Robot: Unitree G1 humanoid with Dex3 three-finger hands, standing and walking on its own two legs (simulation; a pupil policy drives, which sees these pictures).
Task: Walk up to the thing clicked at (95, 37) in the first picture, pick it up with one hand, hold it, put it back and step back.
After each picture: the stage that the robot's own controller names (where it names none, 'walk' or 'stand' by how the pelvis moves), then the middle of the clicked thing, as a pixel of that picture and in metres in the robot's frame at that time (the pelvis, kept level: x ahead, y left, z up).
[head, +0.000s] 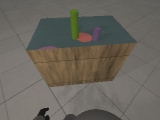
stand; (96, 34) +0.76 -0.03 +0.07
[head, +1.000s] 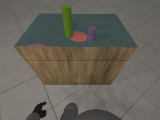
rise first; (91, 34) +0.68 +0.04 +0.10
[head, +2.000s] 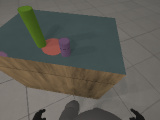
stand; (65, 47) +0.44 +0.21 +0.11
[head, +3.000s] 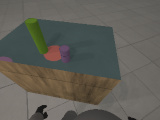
stand; (65, 54) +0.44 +0.20 +0.08
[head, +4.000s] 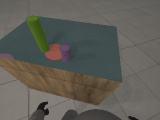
stand; (65, 53) +0.44 +0.19 +0.08
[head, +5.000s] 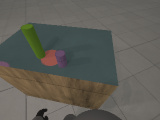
stand; (61, 59) +0.41 +0.22 +0.07
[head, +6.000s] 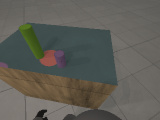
stand; (60, 59) +0.40 +0.23 +0.07
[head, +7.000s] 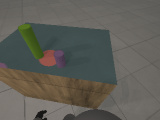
stand; (60, 59) +0.40 +0.23 +0.07
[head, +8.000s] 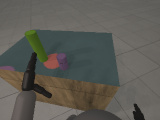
rise first; (62, 61) +0.39 +0.24 +0.08
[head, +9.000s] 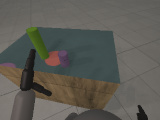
go down; (64, 59) +0.41 +0.24 +0.08
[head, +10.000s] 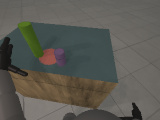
go down; (60, 57) +0.41 +0.22 +0.09
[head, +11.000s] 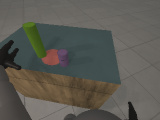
go down; (63, 58) +0.41 +0.21 +0.09
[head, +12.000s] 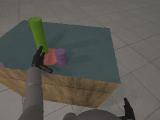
close in; (61, 57) +0.40 +0.22 +0.09
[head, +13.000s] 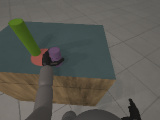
close; (56, 57) +0.40 +0.23 +0.11
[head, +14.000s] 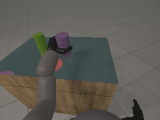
lift; (64, 44) +0.35 +0.16 +0.29
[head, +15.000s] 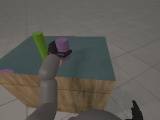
hold; (63, 49) +0.35 +0.17 +0.26
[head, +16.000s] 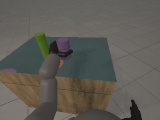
hold; (64, 49) +0.35 +0.17 +0.26
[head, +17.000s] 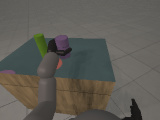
crouch; (63, 47) +0.35 +0.17 +0.28
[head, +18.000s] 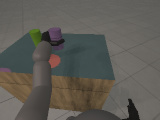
crouch; (56, 39) +0.42 +0.22 +0.27
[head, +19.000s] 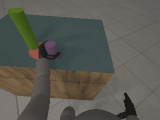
lower; (52, 50) +0.43 +0.24 +0.11
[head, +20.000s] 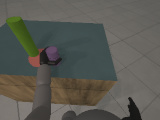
lower; (53, 56) +0.39 +0.24 +0.11
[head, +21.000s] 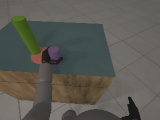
lower; (55, 56) +0.40 +0.23 +0.11
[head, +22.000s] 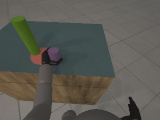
lower; (55, 57) +0.40 +0.23 +0.11
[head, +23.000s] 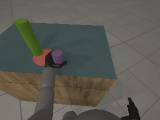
loosen; (58, 59) +0.38 +0.21 +0.11
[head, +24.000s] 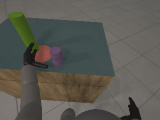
withdraw; (57, 56) +0.39 +0.21 +0.11
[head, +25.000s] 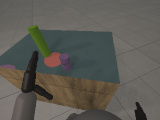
sink last; (65, 62) +0.38 +0.21 +0.09
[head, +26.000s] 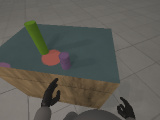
stand; (65, 61) +0.38 +0.20 +0.08
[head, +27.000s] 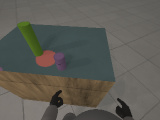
stand; (60, 61) +0.38 +0.22 +0.08
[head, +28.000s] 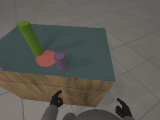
stand; (60, 61) +0.38 +0.21 +0.08
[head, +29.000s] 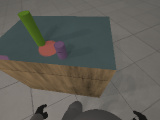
walk; (61, 50) +0.44 +0.22 +0.10
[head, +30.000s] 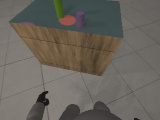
walk; (80, 20) +0.75 +0.13 +0.11
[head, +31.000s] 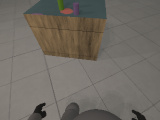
stand; (76, 9) +1.12 +0.24 +0.10
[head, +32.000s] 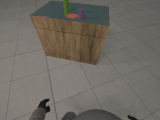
stand; (80, 14) +1.12 +0.18 +0.08
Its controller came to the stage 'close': yes
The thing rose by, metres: 0.21
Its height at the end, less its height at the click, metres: +0.00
